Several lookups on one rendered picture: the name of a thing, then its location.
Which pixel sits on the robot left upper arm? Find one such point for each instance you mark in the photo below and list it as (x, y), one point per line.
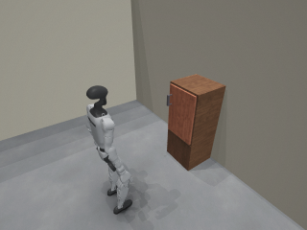
(87, 120)

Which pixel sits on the robot right forearm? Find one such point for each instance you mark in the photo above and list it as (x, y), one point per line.
(113, 157)

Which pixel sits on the left robot shin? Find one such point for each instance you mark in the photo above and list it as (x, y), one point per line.
(113, 177)

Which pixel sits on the robot head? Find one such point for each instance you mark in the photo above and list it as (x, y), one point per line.
(94, 93)

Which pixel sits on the robot right upper arm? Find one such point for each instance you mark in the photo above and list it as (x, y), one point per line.
(108, 127)

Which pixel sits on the robot right hand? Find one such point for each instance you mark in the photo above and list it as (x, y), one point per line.
(124, 177)

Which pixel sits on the cupboard door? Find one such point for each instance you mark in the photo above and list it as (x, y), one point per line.
(181, 113)

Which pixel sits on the handle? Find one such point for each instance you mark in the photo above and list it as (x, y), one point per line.
(168, 100)

